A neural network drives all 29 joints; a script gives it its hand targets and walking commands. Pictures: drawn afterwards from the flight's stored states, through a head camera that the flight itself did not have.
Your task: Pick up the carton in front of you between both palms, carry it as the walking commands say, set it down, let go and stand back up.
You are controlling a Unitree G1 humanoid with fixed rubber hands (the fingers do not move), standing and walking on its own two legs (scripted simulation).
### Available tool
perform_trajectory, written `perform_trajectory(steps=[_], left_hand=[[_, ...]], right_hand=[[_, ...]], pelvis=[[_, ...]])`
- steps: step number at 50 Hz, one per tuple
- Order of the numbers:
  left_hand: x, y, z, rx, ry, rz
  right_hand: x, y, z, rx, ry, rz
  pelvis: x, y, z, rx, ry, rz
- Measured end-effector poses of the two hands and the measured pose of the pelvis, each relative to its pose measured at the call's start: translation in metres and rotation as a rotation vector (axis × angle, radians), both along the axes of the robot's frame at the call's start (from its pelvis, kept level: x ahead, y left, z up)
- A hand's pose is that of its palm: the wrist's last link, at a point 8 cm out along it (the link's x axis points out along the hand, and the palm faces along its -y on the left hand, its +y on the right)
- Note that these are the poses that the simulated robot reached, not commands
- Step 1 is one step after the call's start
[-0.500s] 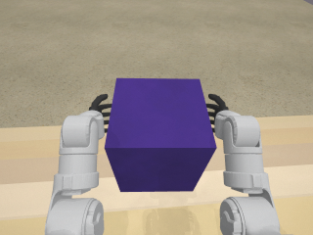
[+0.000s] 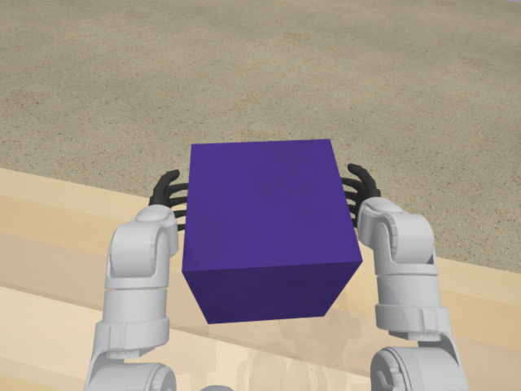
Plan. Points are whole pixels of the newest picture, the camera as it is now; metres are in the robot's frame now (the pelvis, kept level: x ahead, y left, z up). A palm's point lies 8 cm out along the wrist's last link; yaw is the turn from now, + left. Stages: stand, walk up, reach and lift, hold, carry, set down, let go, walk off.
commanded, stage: carry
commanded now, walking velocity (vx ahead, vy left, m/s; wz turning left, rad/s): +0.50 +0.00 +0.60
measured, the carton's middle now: (264, 238) +0.36 +0.01 +0.04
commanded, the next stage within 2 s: none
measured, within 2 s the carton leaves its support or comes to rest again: neither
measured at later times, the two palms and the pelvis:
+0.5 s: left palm (163, 155) +0.67 +0.26 -0.07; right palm (279, 149) +0.71 -0.03 -0.07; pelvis +0.35 +0.06 -0.14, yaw +11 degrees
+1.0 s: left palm (198, 108) +1.06 +0.24 -0.18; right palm (280, 112) +1.06 -0.06 -0.18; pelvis +0.72 +0.08 -0.26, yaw -3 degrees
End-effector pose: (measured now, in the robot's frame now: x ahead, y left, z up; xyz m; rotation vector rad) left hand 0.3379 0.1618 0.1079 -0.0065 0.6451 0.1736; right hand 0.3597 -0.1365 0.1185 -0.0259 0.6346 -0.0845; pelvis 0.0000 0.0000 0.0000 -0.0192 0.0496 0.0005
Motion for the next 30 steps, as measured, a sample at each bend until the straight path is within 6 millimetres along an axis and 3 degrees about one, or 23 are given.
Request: perform_trajectory(steps=[4,8,12,16,20,25,30], left_hand=[[0.031,0.026,-0.027,-0.008,0.088,0.078],[0.074,0.049,-0.045,0.015,0.124,0.123],[0.132,0.075,-0.055,0.037,0.078,0.163],[0.202,0.1,-0.081,0.02,0.008,0.182],[0.269,0.106,-0.124,0.002,0.031,0.148],[0.328,0.101,-0.173,-0.027,0.154,0.126],[0.398,0.094,-0.2,-0.047,0.15,0.102]], right_hand=[[0.052,0.029,-0.032,0.002,0.088,0.071],[0.108,0.053,-0.06,0.018,0.123,0.122],[0.174,0.081,-0.078,0.043,0.078,0.159],[0.246,0.107,-0.1,0.034,0.01,0.169],[0.304,0.11,-0.138,-0.004,0.031,0.146],[0.353,0.103,-0.186,-0.007,0.157,0.104],[0.415,0.096,-0.206,-0.012,0.154,0.06]], pelvis=[[0.051,-0.003,-0.011,0.003,0.006,0.054],[0.104,0.005,-0.023,0.01,0.008,0.099],[0.163,0.019,-0.048,0.008,0.007,0.138],[0.235,0.038,-0.093,-0.003,-0.02,0.184],[0.288,0.05,-0.129,0.039,-0.007,0.21],[0.348,0.062,-0.139,0.043,0.016,0.191],[0.416,0.065,-0.151,0.029,0.029,0.159]])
